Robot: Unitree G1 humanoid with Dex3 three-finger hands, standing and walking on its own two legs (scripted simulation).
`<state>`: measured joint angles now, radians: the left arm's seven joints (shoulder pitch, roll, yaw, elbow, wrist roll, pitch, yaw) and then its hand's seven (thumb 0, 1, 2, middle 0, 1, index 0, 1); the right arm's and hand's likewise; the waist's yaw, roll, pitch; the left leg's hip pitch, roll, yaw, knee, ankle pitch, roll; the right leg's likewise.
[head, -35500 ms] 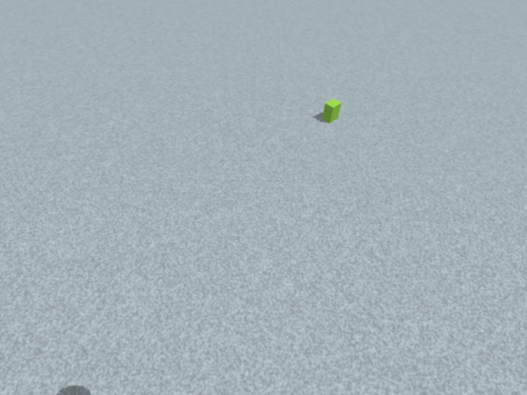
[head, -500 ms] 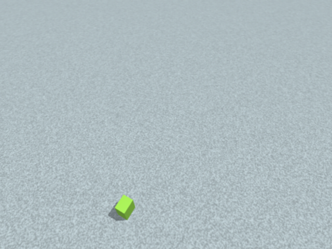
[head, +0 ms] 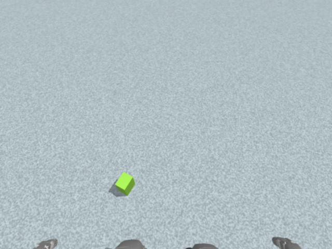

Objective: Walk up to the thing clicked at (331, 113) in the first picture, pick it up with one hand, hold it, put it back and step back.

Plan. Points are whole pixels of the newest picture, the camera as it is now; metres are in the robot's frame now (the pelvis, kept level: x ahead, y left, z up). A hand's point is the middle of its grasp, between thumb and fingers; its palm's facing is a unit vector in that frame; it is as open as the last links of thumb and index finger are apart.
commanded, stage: step back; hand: left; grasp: from above
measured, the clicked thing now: (125, 184) +0.49 +0.22 -0.71
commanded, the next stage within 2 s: none
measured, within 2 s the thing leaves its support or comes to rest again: neither
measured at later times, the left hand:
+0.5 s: hand out of the picture +0.03 +0.30 -0.17, palm faces -0.10 -0.92 -0.38, open 7.4 cm
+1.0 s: hand out of the picture -0.08 +0.30 -0.16, palm faces +0.00 -0.93 -0.37, open 7.4 cm
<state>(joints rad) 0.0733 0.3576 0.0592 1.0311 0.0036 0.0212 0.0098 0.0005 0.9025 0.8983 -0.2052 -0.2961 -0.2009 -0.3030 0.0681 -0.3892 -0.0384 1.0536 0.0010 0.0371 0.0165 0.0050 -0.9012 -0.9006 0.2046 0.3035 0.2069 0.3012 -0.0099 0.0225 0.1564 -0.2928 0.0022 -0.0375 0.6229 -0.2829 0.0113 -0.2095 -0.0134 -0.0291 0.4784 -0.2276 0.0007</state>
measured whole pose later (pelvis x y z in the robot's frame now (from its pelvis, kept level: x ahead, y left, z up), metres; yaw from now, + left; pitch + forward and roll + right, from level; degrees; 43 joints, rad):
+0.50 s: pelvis -0.09 +0.04 -0.01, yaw -5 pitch -2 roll +0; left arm 0.12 0.38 0.07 0.90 0.01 0.07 0.02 0.00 0.90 0.90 -0.20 -0.30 -0.20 -0.30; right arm 0.10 -0.34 -0.04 0.87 -0.03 0.03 -0.01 0.00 -0.90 -0.90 0.21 0.30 0.21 0.30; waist -0.01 -0.03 0.21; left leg -0.34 -0.02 0.08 0.61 -0.23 0.07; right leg -0.31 0.05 0.11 0.88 -0.49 0.01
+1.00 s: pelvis -0.23 +0.04 -0.02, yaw +0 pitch -3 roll +2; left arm 0.08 0.38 0.07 0.76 0.02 0.06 0.01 0.00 0.90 0.90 -0.20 -0.30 -0.20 -0.30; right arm 0.17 -0.37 -0.05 0.91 -0.03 0.03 -0.01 0.01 -0.90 -0.90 0.20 0.30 0.21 0.30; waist 0.01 -0.07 0.22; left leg -0.22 -0.07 -0.02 0.63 -0.34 0.01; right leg -0.42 -0.05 0.01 0.69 -0.22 -0.01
